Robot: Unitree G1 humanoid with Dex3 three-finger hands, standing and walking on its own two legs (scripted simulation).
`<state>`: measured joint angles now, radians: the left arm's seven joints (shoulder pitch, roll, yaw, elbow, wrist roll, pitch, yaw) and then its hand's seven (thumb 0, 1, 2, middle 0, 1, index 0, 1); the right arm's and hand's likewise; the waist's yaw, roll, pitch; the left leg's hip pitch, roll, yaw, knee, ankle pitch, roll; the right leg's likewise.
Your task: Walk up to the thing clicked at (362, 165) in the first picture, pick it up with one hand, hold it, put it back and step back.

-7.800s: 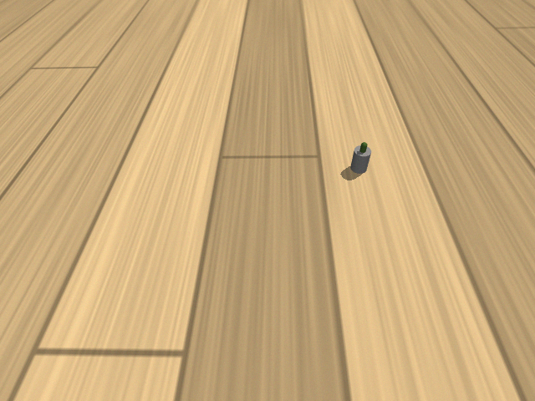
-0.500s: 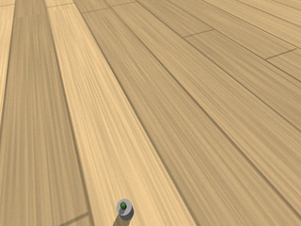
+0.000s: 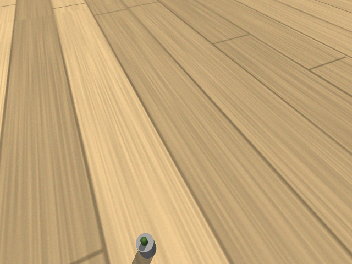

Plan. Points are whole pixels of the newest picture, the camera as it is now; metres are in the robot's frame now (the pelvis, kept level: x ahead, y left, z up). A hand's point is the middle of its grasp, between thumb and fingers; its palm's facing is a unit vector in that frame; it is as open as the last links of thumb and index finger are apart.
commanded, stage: go down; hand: left
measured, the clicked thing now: (145, 244) +0.35 +0.20 -0.70
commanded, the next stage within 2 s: none
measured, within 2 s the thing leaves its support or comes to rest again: neither
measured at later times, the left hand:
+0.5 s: hand out of the picture +0.15 +0.28 -0.20, palm faces +0.06 -0.95 -0.32, open 14.9 cm
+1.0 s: hand out of the picture +0.13 +0.31 -0.23, palm faces +0.12 -0.95 -0.30, open 17.3 cm
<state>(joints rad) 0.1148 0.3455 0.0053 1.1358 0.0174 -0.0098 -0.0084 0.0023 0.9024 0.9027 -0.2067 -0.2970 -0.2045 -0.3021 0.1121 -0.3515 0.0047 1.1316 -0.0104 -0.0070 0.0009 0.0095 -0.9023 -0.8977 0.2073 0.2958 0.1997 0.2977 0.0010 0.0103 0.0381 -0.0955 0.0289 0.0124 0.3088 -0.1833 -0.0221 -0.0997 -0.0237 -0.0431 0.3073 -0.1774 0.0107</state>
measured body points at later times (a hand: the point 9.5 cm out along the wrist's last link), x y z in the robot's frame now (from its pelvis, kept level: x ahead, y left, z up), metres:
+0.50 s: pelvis -0.02 +0.01 -0.06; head +0.06 +0.02 +0.38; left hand +0.14 +0.33 -0.17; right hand +0.09 -0.26 -0.17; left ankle -0.01 +0.13 -0.75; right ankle -0.01 -0.12 -0.75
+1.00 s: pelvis -0.03 +0.02 -0.12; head +0.08 +0.04 +0.32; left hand +0.13 +0.35 -0.21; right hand +0.16 -0.23 -0.19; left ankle -0.01 +0.13 -0.75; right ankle -0.01 -0.12 -0.75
